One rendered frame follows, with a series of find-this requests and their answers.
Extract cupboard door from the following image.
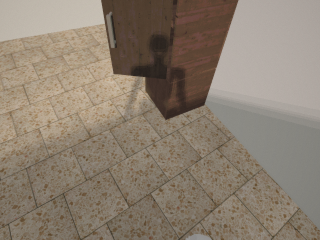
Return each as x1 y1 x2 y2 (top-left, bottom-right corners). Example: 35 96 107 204
101 0 174 79

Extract handle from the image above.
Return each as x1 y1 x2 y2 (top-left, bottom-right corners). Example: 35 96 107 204
106 11 116 48

